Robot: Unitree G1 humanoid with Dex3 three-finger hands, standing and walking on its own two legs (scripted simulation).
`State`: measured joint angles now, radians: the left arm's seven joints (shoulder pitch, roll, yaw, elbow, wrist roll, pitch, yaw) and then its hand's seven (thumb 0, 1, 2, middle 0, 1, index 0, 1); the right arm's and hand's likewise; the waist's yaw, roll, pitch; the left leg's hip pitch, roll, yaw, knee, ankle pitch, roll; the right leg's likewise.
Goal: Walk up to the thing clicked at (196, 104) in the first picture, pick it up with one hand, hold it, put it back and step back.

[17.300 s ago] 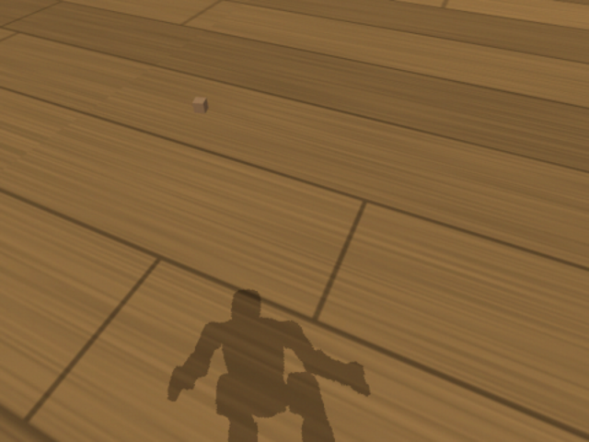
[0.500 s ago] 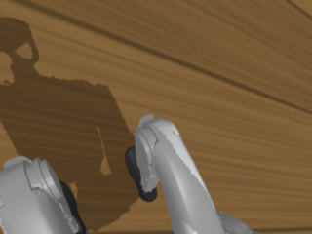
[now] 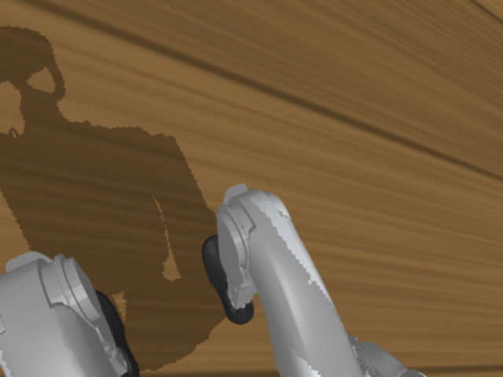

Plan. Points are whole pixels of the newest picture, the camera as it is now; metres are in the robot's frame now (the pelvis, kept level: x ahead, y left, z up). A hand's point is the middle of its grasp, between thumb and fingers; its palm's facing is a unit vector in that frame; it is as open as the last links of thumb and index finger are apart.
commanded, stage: approach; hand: left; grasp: from above
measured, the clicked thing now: out of the picture +0.46 +0.35 -0.30
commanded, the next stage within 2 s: close in in 0.90 s
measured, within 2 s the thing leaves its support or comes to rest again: neither
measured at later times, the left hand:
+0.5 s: hand out of the picture +0.47 +0.33 -0.20, palm faces +0.05 -0.46 -0.88, open 14.3 cm
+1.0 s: hand out of the picture +0.44 +0.35 -0.20, palm faces +0.01 -0.48 -0.88, open 14.2 cm
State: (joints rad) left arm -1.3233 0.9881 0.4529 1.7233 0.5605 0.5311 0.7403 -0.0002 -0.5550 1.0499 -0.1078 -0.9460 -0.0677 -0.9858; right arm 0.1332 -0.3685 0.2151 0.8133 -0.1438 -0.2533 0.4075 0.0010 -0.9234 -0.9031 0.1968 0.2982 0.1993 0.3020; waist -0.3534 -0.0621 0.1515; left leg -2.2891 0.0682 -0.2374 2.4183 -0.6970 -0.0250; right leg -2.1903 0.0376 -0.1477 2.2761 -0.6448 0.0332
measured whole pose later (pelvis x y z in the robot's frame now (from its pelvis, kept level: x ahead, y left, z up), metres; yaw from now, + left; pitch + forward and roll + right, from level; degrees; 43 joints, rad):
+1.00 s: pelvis +0.00 +0.00 +0.00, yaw +0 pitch +31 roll -12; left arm -1.34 0.93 0.39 1.73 0.54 0.54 0.75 0.00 -0.53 1.03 -0.10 -0.96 -0.07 -0.99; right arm 0.13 -0.35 0.21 0.81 -0.15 -0.25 0.42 0.00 -0.92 -0.90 0.20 0.30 0.20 0.30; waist -0.37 -0.07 0.15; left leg -2.28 0.06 -0.24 2.41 -0.70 -0.03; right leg -2.18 0.03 -0.15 2.27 -0.65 0.03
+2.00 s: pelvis +0.00 +0.00 -0.01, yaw -1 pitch +28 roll -14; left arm -1.37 1.04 0.40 1.76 0.46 0.49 0.85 0.00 -0.50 1.02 -0.11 -0.93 -0.07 -0.96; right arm 0.09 -0.42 0.32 0.74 -0.19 -0.26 0.46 0.00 -0.92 -0.90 0.20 0.30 0.20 0.30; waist -0.44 -0.13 0.27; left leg -2.29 0.05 -0.29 2.48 -0.72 -0.03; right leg -2.17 0.04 -0.18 2.31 -0.66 0.04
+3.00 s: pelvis +0.01 +0.01 -0.01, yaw -3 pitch +29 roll -16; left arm -1.35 1.10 0.39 1.77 0.47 0.44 0.85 0.00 -0.46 1.03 -0.12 -0.95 -0.09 -0.98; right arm 0.09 -0.44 0.37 0.67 -0.18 -0.26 0.45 0.00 -0.91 -0.90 0.20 0.30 0.20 0.30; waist -0.46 -0.16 0.28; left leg -2.31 0.05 -0.32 2.50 -0.73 -0.03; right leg -2.18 0.05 -0.20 2.31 -0.66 0.05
